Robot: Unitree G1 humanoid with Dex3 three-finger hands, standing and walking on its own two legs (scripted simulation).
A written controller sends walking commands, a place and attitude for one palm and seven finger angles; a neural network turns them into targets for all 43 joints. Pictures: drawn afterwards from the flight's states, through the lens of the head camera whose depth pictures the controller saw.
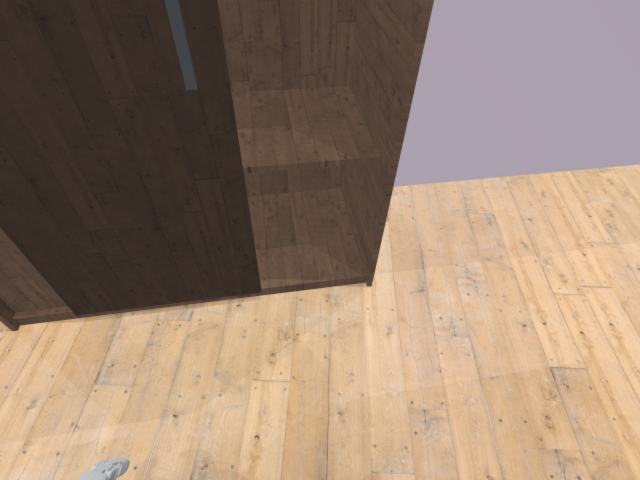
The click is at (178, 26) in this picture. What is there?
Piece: wardrobe's sliding door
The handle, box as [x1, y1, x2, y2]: [164, 0, 197, 89]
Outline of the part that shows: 164,0 186,89 196,89 197,83 195,72 191,59 179,0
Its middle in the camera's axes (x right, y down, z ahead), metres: -0.26 -0.37 +0.71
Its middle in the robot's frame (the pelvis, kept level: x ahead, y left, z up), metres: +0.80 +0.30 +0.19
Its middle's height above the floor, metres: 0.96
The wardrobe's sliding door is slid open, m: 0.40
